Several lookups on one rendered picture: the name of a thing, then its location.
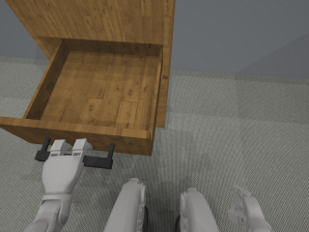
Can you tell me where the handle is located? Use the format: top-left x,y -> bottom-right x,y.
34,137 -> 115,169

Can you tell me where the left robot hand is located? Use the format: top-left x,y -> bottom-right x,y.
42,138 -> 93,203

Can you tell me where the robot left thigh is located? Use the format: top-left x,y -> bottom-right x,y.
103,181 -> 147,232

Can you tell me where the right robot forearm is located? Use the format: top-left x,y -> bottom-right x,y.
246,217 -> 274,232

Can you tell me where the right robot hand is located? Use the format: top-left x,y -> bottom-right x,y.
228,185 -> 265,228

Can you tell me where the left robot forearm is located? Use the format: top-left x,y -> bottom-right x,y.
23,192 -> 72,232

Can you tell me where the robot left shin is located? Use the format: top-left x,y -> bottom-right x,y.
123,178 -> 145,232

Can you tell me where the cabinet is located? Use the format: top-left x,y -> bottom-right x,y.
5,0 -> 176,128

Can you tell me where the drawer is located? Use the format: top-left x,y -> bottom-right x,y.
0,38 -> 163,157

